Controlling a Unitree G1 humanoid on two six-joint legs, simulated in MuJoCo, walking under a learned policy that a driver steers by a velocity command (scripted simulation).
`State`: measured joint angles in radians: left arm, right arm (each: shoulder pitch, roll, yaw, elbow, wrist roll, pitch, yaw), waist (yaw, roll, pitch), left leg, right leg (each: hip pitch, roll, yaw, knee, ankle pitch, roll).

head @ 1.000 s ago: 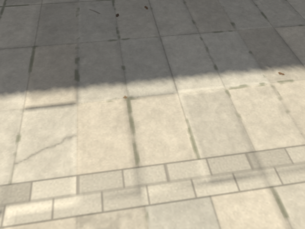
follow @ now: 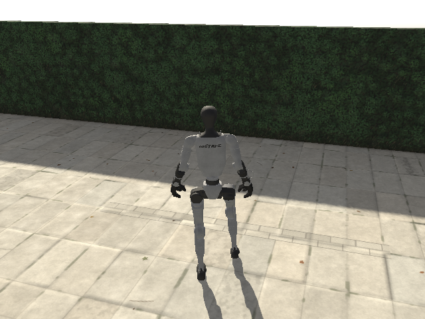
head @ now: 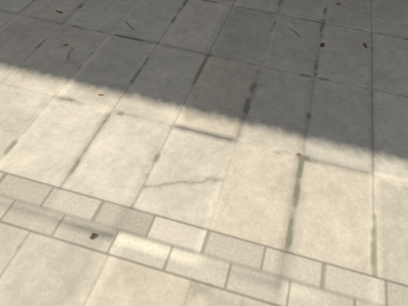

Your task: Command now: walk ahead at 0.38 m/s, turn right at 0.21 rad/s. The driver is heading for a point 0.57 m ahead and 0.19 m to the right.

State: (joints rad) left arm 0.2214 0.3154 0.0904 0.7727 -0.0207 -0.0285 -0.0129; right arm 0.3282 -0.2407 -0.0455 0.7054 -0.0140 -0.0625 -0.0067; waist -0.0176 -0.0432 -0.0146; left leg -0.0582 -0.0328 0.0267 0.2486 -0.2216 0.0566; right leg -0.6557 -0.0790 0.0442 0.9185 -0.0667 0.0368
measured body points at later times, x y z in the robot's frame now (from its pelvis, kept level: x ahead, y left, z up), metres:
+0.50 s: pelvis +0.25 -0.09 -0.01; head +0.28 -0.11 +0.44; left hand +0.42 +0.15 -0.11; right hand +0.33 -0.40 -0.10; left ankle +0.32 +0.07 -0.67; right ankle +0.24 -0.17 -0.75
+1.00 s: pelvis +0.49 -0.11 -0.01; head +0.53 -0.12 +0.44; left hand +0.73 +0.06 -0.13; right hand +0.49 -0.39 -0.12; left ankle +0.59 -0.05 -0.75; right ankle +0.43 -0.25 -0.71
